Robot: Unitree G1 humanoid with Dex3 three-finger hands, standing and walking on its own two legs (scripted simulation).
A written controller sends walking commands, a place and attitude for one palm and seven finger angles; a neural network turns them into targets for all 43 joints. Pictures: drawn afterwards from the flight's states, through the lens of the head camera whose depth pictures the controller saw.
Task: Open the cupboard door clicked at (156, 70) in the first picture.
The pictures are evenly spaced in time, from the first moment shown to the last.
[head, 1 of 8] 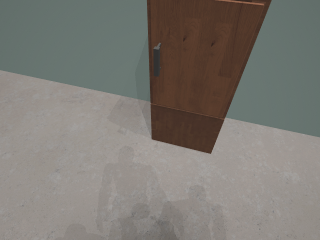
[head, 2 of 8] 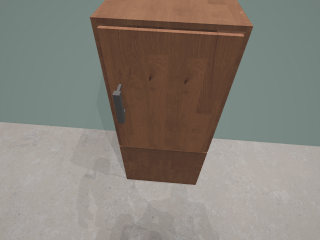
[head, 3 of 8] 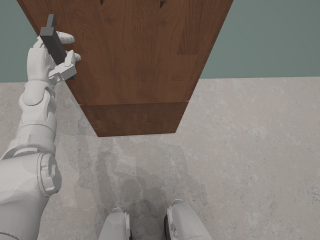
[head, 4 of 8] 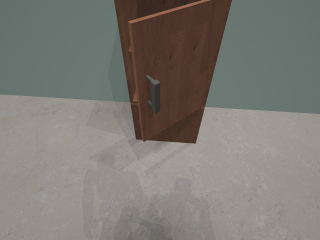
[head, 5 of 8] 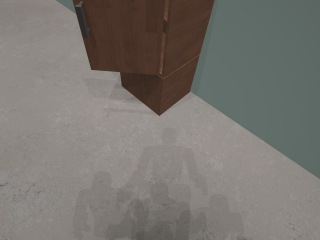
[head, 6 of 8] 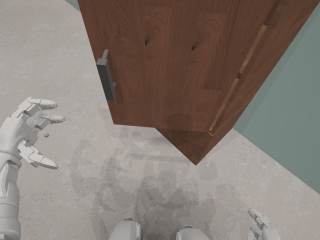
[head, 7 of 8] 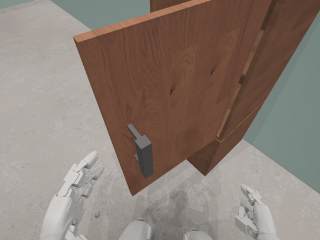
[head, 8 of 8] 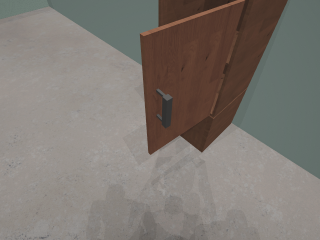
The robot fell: no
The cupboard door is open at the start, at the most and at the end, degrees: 0 84 84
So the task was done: yes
